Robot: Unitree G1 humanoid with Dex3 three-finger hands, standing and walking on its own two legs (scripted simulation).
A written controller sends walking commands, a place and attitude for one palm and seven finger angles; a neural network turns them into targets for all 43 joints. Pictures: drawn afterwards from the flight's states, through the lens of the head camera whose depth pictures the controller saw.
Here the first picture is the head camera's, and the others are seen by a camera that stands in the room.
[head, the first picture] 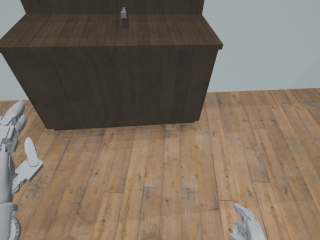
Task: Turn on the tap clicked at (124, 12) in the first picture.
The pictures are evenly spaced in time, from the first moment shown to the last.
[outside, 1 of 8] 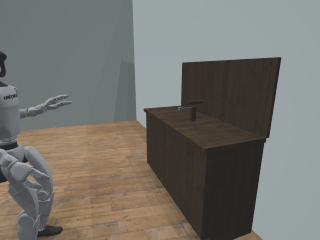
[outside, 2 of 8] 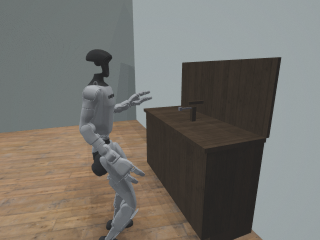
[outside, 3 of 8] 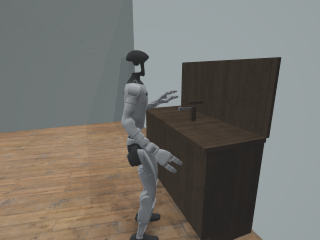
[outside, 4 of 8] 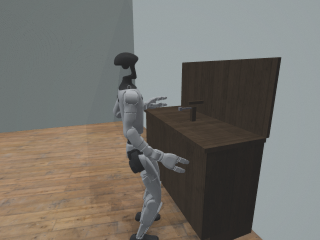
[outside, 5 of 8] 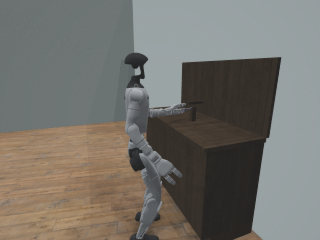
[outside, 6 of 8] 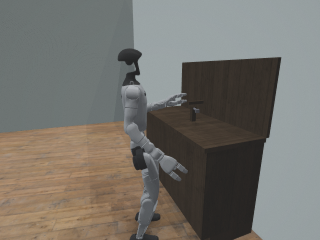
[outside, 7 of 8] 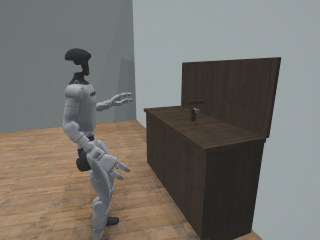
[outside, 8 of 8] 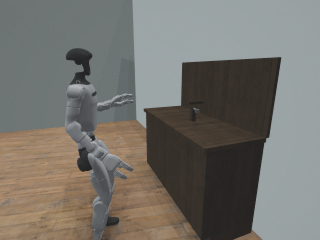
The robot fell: no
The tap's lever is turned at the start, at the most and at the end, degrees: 0 74 74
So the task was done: yes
